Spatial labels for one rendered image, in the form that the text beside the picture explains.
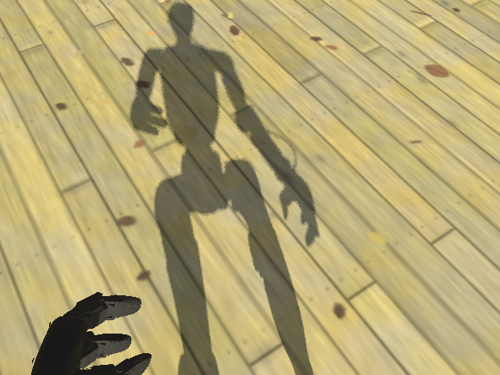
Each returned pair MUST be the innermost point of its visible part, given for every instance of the robot left hand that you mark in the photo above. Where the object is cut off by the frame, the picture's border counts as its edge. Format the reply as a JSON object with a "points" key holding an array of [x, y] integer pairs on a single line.
{"points": [[68, 346]]}

